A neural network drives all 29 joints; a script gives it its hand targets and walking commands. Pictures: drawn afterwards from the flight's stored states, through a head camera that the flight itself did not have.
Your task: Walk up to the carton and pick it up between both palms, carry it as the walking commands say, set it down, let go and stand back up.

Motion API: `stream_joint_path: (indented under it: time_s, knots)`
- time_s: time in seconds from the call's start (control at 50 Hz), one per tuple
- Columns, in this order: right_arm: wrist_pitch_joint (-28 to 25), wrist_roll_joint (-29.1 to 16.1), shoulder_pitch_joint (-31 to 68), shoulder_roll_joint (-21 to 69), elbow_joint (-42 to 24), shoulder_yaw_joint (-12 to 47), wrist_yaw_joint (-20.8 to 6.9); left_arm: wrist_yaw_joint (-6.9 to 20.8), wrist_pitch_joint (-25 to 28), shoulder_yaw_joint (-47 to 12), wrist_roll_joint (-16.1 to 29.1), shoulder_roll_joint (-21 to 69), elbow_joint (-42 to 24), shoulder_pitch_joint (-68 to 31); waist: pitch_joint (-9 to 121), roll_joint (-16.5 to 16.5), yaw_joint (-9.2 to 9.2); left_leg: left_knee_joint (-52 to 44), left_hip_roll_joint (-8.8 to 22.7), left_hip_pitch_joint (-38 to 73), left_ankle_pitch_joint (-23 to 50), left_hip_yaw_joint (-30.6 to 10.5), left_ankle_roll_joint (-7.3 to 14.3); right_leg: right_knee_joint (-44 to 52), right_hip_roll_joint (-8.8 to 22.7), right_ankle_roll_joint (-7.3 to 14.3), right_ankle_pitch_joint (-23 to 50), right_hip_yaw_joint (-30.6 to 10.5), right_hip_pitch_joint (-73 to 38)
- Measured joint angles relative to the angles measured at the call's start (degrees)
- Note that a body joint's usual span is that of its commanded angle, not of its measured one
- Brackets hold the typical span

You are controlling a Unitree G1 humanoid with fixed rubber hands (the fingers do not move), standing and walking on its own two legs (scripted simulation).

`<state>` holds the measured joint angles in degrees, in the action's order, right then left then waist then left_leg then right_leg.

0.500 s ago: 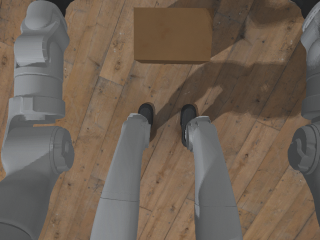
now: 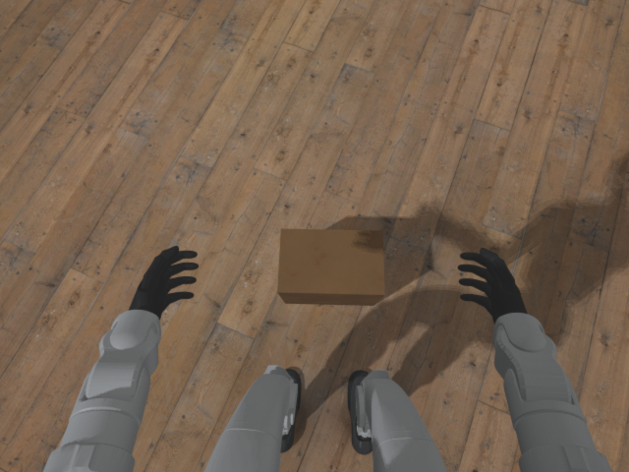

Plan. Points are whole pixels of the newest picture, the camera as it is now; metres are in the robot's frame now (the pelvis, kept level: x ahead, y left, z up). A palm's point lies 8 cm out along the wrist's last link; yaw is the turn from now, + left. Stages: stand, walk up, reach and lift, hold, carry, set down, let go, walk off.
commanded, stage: let go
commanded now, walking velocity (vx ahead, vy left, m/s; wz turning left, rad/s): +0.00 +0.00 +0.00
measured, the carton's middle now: (330, 269) +0.45 +0.00 -0.62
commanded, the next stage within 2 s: stand in 0.74 s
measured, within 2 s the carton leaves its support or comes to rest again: neither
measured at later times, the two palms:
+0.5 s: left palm (124, 369) +0.20 +0.23 -0.03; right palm (549, 389) +0.21 -0.23 -0.03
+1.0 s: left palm (82, 401) +0.17 +0.27 -0.04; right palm (603, 416) +0.18 -0.29 -0.03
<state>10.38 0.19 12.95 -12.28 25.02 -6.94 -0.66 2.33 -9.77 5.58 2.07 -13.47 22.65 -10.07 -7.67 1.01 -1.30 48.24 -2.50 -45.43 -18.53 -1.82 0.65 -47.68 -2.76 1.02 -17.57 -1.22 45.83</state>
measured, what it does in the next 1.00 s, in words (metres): shifts its weight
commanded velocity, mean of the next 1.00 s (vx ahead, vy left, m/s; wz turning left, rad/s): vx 0.00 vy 0.00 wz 0.00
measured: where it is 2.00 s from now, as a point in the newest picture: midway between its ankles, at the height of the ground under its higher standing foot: (323, 425)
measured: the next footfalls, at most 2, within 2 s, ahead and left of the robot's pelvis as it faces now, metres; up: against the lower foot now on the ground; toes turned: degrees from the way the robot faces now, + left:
none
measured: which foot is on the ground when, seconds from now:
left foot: down 0.00-1.00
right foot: down 0.00-1.00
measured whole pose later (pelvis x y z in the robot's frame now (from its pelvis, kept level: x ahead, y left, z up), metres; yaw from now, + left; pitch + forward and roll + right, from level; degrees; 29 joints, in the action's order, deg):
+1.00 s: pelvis +0.07 -0.01 +0.04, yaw +1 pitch -3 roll +0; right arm 1.0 2.0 -17.7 -16.7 41.2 -3.9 0.2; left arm -0.2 -1.3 4.1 -2.4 -16.5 41.7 16.8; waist 8.1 0.0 -0.3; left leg 28.9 -1.6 -7.6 -18.0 -4.1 0.4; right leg -27.3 -3.1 2.2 -16.9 -0.2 7.1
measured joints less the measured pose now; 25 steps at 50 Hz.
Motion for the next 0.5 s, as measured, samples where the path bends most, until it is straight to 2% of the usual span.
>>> stream_joint_path:
  time_s: [0.1, 0.16, 0.36, 0.5]
  knots:
    - [-3.82, 2.65, -6.26, 2.66, 4.56, -0.43, -0.95, 0.67, 3.26, -1.09, -2.35, 2.17, 5.21, 6.54, 2.93, -0.26, 0.62, -6.15, -0.35, 11.18, 0.4, -0.11, 0.29, 5.53, 0.5, -0.07, -0.05, -0.26, -10.98]
    - [-5.17, 3.9, -10.38, 3.2, 5.56, -0.65, -1.2, 0.88, 4.41, -1.47, -3.44, 3.1, 5.5, 10.79, 2.44, -0.48, 0.73, -9.65, -0.25, 17.52, 0.78, -0.18, 0.38, 9.03, 0.5, 0.01, 0.35, -0.39, -17.3]
    - [-7.23, 1.89, -25.7, 1.23, 1.1, 3.06, -2.45, 1.08, 6.64, -3.71, -3.33, 3.21, 1.09, 23.55, 0.6, -0.64, 0.45, -18.57, -0.03, 32.16, 2.12, -0.68, 0.37, 17.85, 0.57, 0.15, 1.57, -0.4, -31.96]
    - [-5.09, 1.22, -26.93, 1.12, 0.18, 3.75, -2.92, 1.88, 4.61, -4.11, -2.9, 1.0, 1.71, 24.08, 0.01, -1.02, 0.73, -19.96, 0.34, 37.46, 1.82, -0.64, 0.13, 19.1, 0.24, 0.5, 1.32, -0.51, -37.12]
